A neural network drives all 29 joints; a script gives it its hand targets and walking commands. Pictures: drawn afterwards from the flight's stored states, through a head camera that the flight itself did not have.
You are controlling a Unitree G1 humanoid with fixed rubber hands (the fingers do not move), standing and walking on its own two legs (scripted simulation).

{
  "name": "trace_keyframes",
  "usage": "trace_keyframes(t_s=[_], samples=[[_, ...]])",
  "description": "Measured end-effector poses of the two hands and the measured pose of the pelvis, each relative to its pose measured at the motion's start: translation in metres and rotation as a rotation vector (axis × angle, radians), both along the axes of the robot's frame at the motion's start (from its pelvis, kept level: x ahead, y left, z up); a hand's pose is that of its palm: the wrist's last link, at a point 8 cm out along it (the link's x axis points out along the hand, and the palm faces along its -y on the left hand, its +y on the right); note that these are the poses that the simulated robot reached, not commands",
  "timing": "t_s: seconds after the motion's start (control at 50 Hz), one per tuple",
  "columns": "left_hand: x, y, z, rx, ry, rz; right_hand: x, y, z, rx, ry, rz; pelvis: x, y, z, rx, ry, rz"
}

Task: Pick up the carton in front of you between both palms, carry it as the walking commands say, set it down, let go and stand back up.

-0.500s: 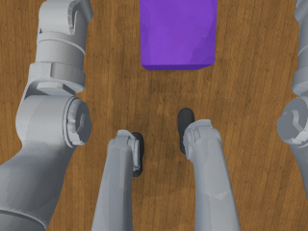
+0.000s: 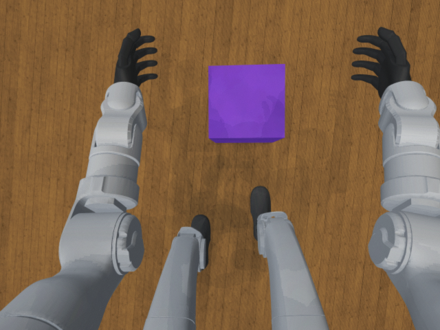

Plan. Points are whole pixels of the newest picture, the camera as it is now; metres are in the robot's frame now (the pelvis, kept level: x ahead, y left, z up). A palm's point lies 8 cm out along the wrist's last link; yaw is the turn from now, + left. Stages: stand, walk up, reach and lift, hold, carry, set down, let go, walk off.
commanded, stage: let go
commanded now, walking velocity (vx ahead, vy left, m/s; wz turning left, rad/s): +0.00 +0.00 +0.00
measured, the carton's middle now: (244, 109) +0.51 -0.08 -0.55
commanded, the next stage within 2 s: stand in 1.18 s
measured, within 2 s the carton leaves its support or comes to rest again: neither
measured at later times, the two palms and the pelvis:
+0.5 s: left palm (57, 208) +0.32 +0.20 -0.01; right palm (427, 223) +0.26 -0.25 -0.01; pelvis +0.04 +0.01 +0.08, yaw -3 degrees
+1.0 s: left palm (2, 279) +0.25 +0.24 +0.03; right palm (430, 268) +0.23 -0.22 +0.03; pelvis +0.07 +0.02 +0.10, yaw -2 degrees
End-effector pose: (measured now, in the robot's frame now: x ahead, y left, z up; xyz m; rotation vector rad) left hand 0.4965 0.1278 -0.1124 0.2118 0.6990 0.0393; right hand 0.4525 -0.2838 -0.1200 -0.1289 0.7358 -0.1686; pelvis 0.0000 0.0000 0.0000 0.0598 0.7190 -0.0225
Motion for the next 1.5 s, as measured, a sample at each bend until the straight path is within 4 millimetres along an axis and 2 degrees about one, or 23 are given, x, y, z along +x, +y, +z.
trace_keyframes(t_s=[0.18, 0.5, 0.66, 0.74, 0.84, 1.0, 1.1, 1.2, 1.28, 1.38, 1.5], samples=[[-0.062, 0.020, 0.039, 0.005, 0.022, -0.015, -0.064, 0.002, 0.043, -0.004, 0.025, 0.031, 0.018, -0.005, 0.033, -0.014, -0.112, -0.007], [-0.181, 0.072, 0.100, -0.001, 0.064, -0.023, -0.192, 0.035, 0.107, 0.007, 0.056, 0.035, 0.040, 0.005, 0.076, -0.057, -0.430, -0.018], [-0.225, 0.095, 0.126, 0.004, 0.067, -0.023, -0.235, 0.053, 0.134, 0.008, 0.064, 0.038, 0.056, 0.012, 0.090, -0.082, -0.600, -0.022], [-0.240, 0.105, 0.136, 0.006, 0.070, -0.013, -0.243, 0.057, 0.141, 0.004, 0.070, 0.047, 0.064, 0.015, 0.095, -0.091, -0.672, -0.021], [-0.250, 0.113, 0.143, 0.004, 0.077, -0.004, -0.240, 0.060, 0.145, 0.003, 0.070, 0.060, 0.070, 0.018, 0.096, -0.097, -0.736, -0.018], [-0.249, 0.114, 0.145, -0.007, 0.087, -0.002, -0.227, 0.061, 0.147, 0.002, 0.072, 0.066, 0.075, 0.017, 0.096, -0.100, -0.783, -0.010], [-0.245, 0.110, 0.144, -0.013, 0.090, -0.004, -0.227, 0.060, 0.147, 0.001, 0.081, 0.059, 0.077, 0.015, 0.096, -0.101, -0.787, -0.010], [-0.250, 0.111, 0.136, 0.010, 0.099, 0.007, -0.232, 0.050, 0.148, -0.053, 0.108, 0.030, 0.077, 0.014, 0.094, -0.100, -0.764, -0.019], [-0.259, 0.135, 0.125, 0.093, 0.152, 0.039, -0.237, 0.032, 0.138, -0.123, 0.119, 0.025, 0.080, 0.015, 0.089, -0.096, -0.725, -0.015], [-0.265, 0.165, 0.123, 0.168, 0.198, 0.070, -0.242, 0.015, 0.126, -0.158, 0.160, 0.029, 0.089, 0.016, 0.086, -0.094, -0.703, -0.011], [-0.259, 0.177, 0.124, 0.203, 0.225, 0.088, -0.238, 0.009, 0.118, -0.164, 0.202, 0.033, 0.098, 0.015, 0.086, -0.088, -0.695, -0.003]])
